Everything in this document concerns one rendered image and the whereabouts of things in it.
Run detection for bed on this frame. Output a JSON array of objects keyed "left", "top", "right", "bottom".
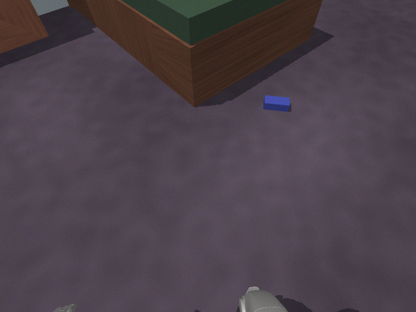
[{"left": 67, "top": 0, "right": 322, "bottom": 107}]

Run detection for carton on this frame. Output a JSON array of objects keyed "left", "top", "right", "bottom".
[{"left": 263, "top": 96, "right": 290, "bottom": 112}]

